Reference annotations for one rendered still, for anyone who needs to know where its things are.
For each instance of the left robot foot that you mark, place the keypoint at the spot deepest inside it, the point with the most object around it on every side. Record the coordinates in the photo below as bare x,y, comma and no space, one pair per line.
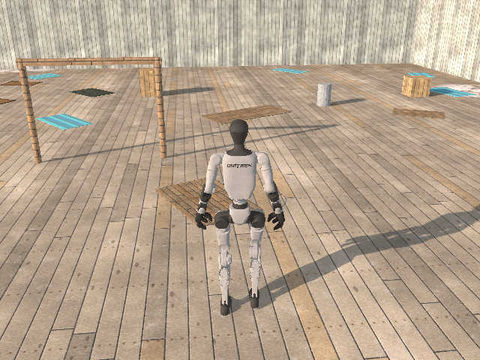
225,309

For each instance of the robot right upper arm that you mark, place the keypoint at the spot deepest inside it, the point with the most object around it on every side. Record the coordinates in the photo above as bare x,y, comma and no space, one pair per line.
267,174

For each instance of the left robot hand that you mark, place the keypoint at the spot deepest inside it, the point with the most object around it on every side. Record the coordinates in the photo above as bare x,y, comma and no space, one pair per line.
199,217

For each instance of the robot left upper arm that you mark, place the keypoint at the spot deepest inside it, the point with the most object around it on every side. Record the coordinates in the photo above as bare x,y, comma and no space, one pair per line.
212,172

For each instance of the robot left forearm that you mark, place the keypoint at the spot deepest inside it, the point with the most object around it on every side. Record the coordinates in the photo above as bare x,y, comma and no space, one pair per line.
203,201

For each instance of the right robot hand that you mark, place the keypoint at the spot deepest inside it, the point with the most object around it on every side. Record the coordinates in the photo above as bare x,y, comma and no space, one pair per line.
279,217

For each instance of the robot right forearm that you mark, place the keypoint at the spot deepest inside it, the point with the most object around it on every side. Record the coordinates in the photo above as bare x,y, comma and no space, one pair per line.
275,201

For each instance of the right robot thigh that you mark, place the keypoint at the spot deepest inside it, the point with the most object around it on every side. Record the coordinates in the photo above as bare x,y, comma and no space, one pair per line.
257,221

